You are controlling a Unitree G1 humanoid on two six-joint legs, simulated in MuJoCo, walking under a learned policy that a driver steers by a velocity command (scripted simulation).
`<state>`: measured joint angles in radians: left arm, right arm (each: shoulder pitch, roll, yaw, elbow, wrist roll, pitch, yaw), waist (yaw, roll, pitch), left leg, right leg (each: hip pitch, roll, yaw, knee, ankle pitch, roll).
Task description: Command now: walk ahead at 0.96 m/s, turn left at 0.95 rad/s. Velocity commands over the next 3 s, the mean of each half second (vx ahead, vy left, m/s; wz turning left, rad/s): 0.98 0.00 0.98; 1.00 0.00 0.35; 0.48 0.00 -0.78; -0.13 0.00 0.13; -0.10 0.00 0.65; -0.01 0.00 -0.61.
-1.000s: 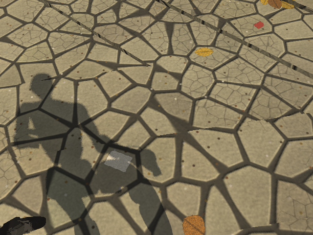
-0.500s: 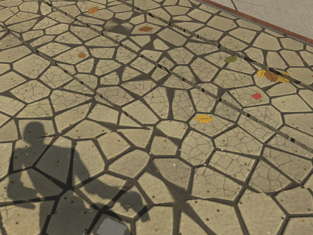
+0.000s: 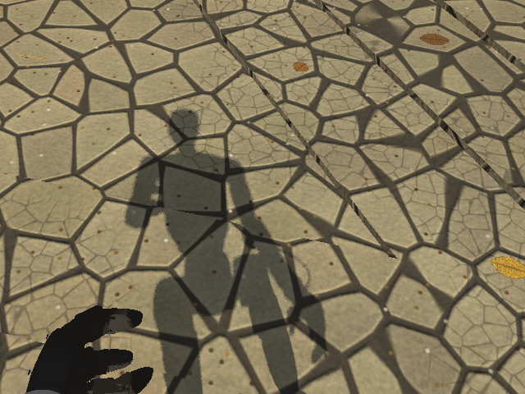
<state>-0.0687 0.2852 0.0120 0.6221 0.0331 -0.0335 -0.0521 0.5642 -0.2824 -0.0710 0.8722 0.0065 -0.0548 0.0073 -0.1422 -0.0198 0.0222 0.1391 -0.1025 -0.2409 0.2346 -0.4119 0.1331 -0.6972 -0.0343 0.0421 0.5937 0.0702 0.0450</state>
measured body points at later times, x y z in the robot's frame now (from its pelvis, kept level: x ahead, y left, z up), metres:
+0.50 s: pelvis +0.45 +0.02 -0.05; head +0.48 +0.04 +0.40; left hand +0.24 +0.21 -0.17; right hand +0.80 -0.05 -0.10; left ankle +0.61 +0.16 -0.73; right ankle +0.26 -0.14 -0.75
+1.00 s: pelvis +0.90 +0.24 -0.08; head +0.94 +0.25 +0.37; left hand +0.91 +0.55 -0.17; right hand +1.06 -0.01 -0.21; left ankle +0.63 +0.13 -0.75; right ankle +1.08 +0.26 -0.79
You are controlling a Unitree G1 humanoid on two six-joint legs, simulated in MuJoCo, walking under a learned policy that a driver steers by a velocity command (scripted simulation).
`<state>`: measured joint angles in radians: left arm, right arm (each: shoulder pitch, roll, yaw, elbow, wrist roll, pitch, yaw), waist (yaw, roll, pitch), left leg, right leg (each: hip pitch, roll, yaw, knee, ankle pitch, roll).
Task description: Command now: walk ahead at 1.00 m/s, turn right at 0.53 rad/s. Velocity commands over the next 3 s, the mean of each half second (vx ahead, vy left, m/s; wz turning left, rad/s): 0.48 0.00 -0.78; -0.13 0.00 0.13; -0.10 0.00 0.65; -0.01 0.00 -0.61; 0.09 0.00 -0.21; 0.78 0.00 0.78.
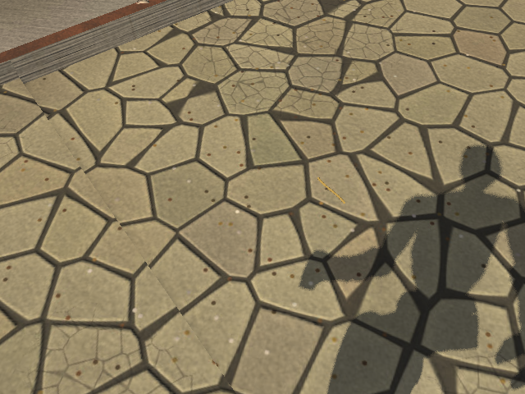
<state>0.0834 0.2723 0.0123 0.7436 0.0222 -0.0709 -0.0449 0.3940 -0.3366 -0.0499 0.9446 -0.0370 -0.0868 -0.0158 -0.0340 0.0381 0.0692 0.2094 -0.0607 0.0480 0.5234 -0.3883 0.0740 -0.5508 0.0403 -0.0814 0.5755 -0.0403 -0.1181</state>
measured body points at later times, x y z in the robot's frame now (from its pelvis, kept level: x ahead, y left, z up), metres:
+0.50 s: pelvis +0.39 -0.03 -0.01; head +0.43 -0.06 +0.44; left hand +0.59 +0.22 -0.11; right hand +0.51 -0.33 -0.09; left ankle +0.53 +0.04 -0.73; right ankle +0.25 -0.10 -0.60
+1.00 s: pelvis +0.42 -0.07 +0.00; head +0.46 -0.11 +0.45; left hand +0.71 +0.05 -0.08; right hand +0.35 -0.38 -0.13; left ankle +0.39 +0.08 -0.58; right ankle +0.44 -0.20 -0.73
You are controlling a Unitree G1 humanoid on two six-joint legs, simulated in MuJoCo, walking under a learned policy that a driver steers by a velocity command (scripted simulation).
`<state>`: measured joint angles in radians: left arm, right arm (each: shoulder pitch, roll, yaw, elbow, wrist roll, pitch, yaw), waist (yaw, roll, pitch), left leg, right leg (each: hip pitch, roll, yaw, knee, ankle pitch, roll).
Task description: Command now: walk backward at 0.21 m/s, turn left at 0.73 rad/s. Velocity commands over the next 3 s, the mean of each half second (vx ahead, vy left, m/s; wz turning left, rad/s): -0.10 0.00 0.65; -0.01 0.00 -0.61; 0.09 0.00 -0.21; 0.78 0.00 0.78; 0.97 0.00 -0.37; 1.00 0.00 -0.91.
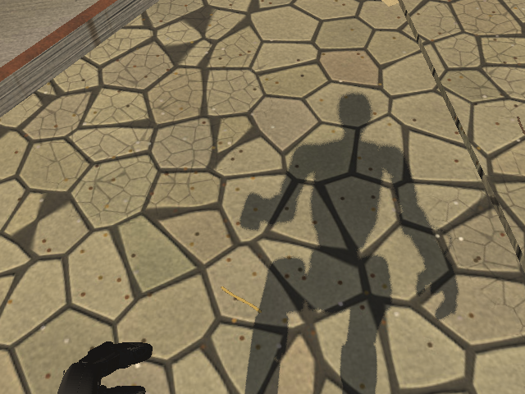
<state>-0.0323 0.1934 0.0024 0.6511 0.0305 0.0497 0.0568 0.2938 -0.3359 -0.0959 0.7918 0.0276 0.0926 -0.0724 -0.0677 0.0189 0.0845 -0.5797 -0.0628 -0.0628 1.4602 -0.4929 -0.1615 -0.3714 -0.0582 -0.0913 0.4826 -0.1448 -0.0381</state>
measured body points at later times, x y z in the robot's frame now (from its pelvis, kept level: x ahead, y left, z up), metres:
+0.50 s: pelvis -0.08 +0.02 +0.02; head -0.08 +0.04 +0.47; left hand -0.06 +0.35 -0.08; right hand +0.18 -0.17 -0.04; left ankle -0.13 +0.14 -0.71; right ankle -0.04 -0.09 -0.69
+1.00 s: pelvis -0.11 +0.03 +0.01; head -0.07 +0.03 +0.46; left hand +0.05 +0.32 -0.08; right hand +0.03 -0.25 -0.09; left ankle -0.11 +0.16 -0.71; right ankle -0.07 -0.09 -0.72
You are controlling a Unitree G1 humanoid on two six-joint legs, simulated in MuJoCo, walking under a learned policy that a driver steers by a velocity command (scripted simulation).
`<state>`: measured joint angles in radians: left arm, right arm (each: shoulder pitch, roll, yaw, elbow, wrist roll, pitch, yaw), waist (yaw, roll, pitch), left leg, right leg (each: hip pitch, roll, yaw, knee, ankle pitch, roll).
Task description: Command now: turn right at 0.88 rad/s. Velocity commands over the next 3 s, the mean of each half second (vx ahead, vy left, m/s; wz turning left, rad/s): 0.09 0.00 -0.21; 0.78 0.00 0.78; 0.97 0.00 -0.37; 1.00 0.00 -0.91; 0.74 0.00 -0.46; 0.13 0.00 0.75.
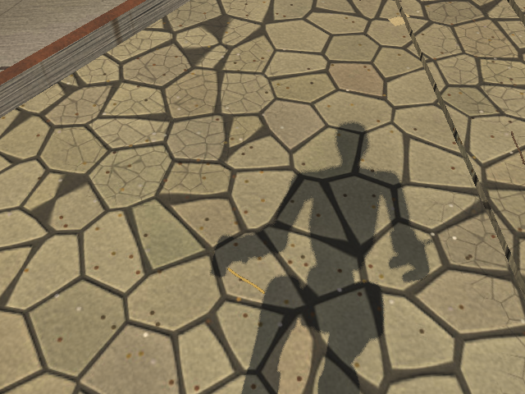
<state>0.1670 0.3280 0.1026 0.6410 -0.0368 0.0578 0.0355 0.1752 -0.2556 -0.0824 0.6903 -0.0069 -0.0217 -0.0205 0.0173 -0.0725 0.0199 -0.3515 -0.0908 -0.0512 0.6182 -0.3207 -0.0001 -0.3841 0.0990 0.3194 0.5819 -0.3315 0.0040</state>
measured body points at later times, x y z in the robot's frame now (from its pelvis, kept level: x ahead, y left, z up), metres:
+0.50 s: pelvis +0.01 -0.05 +0.00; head +0.01 -0.07 +0.45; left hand +0.16 +0.19 -0.10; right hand +0.05 -0.34 -0.13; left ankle +0.02 +0.10 -0.62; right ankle -0.04 -0.15 -0.75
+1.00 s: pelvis +0.26 +0.09 -0.05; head +0.29 +0.11 +0.40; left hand +0.21 +0.36 -0.18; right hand +0.50 -0.12 -0.15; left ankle +0.29 +0.14 -0.75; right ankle +0.12 -0.13 -0.62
